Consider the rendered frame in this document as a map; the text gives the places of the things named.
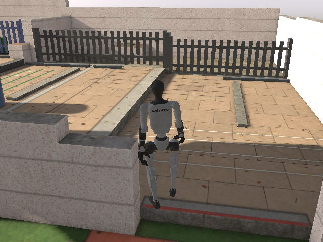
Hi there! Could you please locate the robot right thigh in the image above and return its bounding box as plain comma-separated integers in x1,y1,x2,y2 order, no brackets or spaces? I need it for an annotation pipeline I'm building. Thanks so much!
169,139,179,165

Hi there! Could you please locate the robot left forearm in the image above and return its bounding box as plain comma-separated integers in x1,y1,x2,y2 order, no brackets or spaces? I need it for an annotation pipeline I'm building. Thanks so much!
138,126,146,152

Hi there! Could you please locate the right robot hand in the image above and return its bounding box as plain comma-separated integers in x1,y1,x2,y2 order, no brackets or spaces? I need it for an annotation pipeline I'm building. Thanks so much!
173,135,185,144

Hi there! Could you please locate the robot right forearm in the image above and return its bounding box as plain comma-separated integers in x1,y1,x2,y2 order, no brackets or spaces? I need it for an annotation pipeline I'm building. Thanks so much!
177,120,184,137

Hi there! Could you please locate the left robot hand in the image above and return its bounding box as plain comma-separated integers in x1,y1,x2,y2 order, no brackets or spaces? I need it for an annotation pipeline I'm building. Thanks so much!
138,151,150,166

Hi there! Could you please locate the robot left upper arm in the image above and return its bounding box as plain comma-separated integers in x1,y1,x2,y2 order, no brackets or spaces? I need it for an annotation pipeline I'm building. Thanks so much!
139,103,149,133

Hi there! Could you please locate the right robot foot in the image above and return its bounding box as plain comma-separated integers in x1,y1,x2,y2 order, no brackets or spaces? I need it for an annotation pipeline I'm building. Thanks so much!
169,188,176,197

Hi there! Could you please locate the robot right upper arm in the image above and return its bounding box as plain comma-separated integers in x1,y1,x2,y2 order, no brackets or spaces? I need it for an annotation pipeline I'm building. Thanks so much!
170,101,182,128

